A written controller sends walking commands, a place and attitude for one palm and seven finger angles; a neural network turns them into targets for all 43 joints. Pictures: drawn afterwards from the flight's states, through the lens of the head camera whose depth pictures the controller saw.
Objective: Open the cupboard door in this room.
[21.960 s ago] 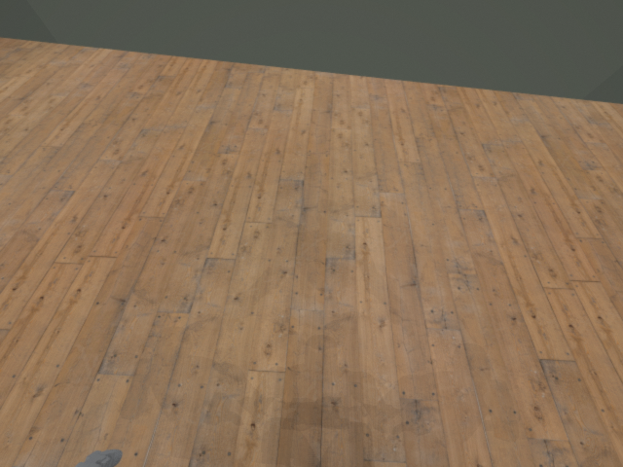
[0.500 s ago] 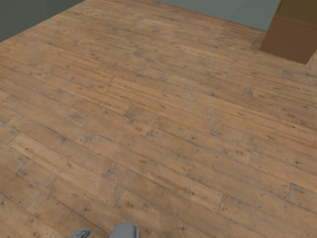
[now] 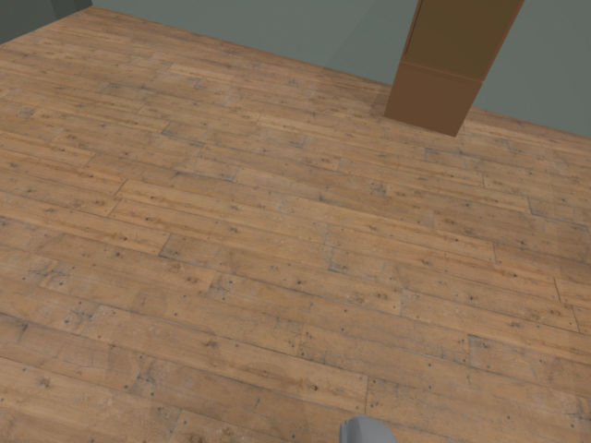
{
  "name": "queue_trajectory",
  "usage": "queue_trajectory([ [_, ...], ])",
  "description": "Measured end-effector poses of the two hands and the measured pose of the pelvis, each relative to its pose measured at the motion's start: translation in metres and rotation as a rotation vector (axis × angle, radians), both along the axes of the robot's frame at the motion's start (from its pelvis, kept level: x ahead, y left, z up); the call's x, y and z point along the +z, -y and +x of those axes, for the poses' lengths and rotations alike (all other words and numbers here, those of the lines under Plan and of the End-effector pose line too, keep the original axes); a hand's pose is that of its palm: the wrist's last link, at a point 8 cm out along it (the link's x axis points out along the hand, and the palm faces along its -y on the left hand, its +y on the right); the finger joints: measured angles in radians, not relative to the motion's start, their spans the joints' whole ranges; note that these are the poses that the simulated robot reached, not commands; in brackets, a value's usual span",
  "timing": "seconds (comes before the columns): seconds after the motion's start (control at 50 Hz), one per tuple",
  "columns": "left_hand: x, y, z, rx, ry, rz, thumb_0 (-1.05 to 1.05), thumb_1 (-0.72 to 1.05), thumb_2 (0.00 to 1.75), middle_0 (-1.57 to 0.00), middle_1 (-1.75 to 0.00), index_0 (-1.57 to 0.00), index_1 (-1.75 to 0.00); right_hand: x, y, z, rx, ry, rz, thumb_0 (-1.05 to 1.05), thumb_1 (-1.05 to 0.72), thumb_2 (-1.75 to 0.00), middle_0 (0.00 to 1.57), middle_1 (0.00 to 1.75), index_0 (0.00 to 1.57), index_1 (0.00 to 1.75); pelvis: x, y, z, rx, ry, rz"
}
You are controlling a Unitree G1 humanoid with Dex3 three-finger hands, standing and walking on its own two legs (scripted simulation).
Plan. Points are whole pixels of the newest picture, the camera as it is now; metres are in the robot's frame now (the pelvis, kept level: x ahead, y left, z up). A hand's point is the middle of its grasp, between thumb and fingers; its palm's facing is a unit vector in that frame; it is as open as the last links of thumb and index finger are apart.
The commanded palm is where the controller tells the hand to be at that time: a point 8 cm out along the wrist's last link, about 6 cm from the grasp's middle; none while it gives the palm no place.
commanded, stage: turn or walk to find it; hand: left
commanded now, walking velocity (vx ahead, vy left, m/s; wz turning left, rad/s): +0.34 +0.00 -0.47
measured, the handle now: out of the picture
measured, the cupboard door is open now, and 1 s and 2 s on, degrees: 0 0 0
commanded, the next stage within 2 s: stand and wait in 1.76 s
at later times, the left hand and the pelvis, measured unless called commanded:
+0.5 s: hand (267, 341) +0.31 +0.07 -0.16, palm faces -0.19 -0.95 -0.26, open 7.2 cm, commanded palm none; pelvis +0.19 -0.11 -0.01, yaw -13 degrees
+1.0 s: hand (284, 290) +0.43 +0.05 -0.19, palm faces -0.20 -0.97 -0.15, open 7.4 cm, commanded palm none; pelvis +0.45 -0.13 -0.02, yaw -17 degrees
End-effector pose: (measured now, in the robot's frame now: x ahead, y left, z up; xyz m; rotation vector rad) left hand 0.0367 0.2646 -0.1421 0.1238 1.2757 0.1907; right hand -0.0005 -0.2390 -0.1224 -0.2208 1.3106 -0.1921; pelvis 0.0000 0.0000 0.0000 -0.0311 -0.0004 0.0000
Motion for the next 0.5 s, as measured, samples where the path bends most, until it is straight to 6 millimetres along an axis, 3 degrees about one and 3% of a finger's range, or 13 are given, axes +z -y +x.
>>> queue_trajectory([
  [0.08,-0.005,0.020,0.057,-0.090,0.001,-0.012,0.01,0.91,0.90,-0.20,-0.30,-0.19,-0.30,-0.007,-0.001,-0.032,-0.110,-0.109,0.025,0.00,-0.91,-0.90,0.20,0.30,0.20,0.30,-0.005,0.010,0.025,-0.053,-0.004,0.009],
  [0.16,-0.010,0.059,0.133,-0.205,0.036,-0.027,0.01,0.91,0.90,-0.20,-0.30,-0.19,-0.30,-0.014,-0.002,-0.058,-0.220,-0.232,0.064,0.00,-0.91,-0.90,0.20,0.30,0.20,0.30,-0.013,0.027,0.055,-0.101,-0.012,0.020],
  [0.26,-0.018,0.119,0.234,-0.321,0.166,-0.022,0.01,0.91,0.90,-0.20,-0.30,-0.20,-0.30,-0.032,0.012,-0.064,-0.326,-0.374,0.127,0.00,-0.91,-0.90,0.20,0.30,0.20,0.30,-0.034,0.063,0.102,-0.152,-0.011,0.033],
  [0.3,-0.017,0.137,0.255,-0.331,0.202,-0.018,0.00,0.91,0.90,-0.20,-0.30,-0.20,-0.30,-0.037,0.025,-0.046,-0.344,-0.380,0.139,0.00,-0.91,-0.90,0.20,0.30,0.20,0.30,-0.035,0.076,0.115,-0.162,0.001,0.039],
  [0.34,-0.011,0.147,0.264,-0.325,0.194,-0.015,0.00,0.91,0.90,-0.20,-0.30,-0.20,-0.30,-0.039,0.042,-0.011,-0.338,-0.324,0.135,0.01,-0.91,-0.90,0.20,0.30,0.20,0.30,-0.029,0.086,0.129,-0.167,0.011,0.046],
  [0.4,0.000,0.157,0.266,-0.320,0.142,0.000,0.00,0.91,0.90,-0.20,-0.30,-0.20,-0.30,-0.040,0.070,0.057,-0.303,-0.183,0.118,0.01,-0.91,-0.90,0.20,0.30,0.20,0.30,-0.017,0.097,0.152,-0.190,0.014,0.052],
  [0.5,0.016,0.150,0.275,-0.287,0.089,0.062,-0.02,0.94,0.90,-0.21,-0.30,-0.20,-0.30,-0.032,0.106,0.171,-0.253,0.050,0.100,0.00,-0.92,-0.90,0.19,0.30,0.20,0.30,-0.005,0.111,0.193,-0.219,0.004,0.053],
])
